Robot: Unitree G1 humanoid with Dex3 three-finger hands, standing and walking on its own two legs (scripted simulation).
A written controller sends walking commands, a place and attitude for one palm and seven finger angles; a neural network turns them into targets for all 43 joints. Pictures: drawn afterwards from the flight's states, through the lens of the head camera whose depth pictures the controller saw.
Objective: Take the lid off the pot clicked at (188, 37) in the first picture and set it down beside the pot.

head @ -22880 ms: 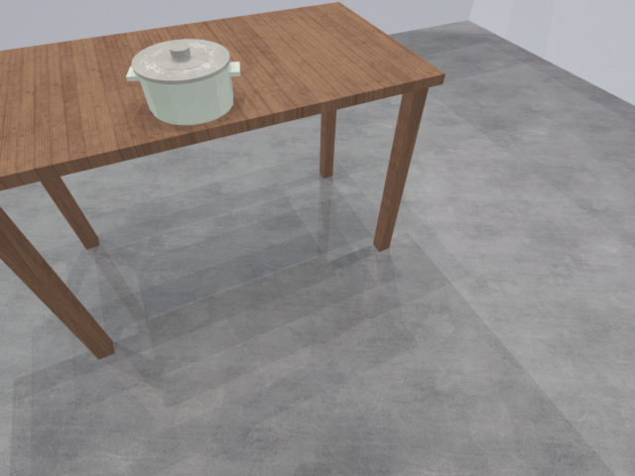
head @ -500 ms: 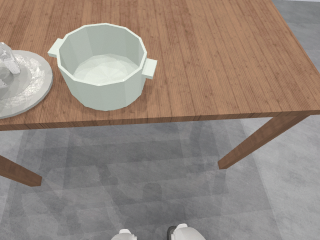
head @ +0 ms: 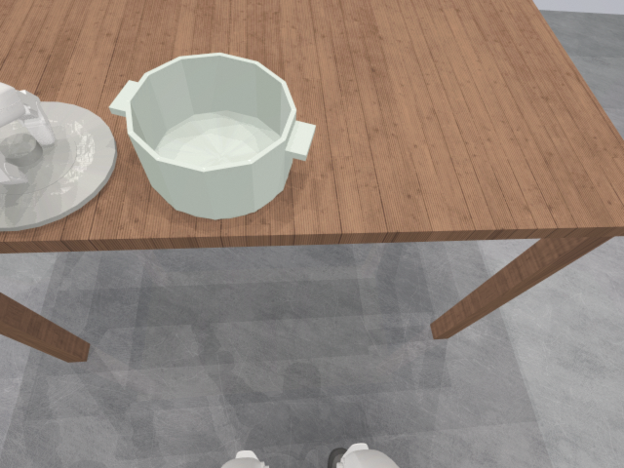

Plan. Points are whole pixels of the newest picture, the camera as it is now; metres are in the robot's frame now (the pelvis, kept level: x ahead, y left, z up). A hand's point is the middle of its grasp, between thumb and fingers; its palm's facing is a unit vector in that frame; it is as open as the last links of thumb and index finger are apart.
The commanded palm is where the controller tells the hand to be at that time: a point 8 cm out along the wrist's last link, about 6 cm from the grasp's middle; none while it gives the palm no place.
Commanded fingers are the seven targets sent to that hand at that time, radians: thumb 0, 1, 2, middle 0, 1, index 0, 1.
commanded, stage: open the fingers wide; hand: left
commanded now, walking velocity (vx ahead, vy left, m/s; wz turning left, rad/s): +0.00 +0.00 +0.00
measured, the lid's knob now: (21, 149) +0.51 +0.35 +0.06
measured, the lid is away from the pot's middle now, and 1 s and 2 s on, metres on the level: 0.24 0.24 0.24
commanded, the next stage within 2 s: raise the empty hand in 0.44 s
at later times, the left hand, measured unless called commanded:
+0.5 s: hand (4, 154) +0.47 +0.34 +0.09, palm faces -0.45 -0.13 -0.89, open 10.9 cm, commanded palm +0.50 +0.34 +0.15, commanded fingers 0.00 -0.01 0.65 -0.35 -0.86 -0.35 -0.86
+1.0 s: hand out of the picture +0.47 +0.35 +0.13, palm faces -0.39 -0.13 -0.91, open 11.0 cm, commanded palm +0.49 +0.34 +0.20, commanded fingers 0.00 -0.01 0.65 -0.35 -0.86 -0.35 -0.86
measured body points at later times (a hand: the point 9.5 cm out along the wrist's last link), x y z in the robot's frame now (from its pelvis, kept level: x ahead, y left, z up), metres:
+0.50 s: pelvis +0.00 +0.00 +0.00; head +0.11 +0.03 +0.44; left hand +0.49 +0.34 +0.14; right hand +0.00 -0.27 -0.11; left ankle -0.03 +0.07 -0.71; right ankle +0.01 -0.15 -0.71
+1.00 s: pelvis +0.00 +0.01 +0.01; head +0.09 +0.03 +0.45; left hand +0.48 +0.35 +0.19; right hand +0.03 -0.27 -0.11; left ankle -0.03 +0.07 -0.71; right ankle +0.01 -0.15 -0.71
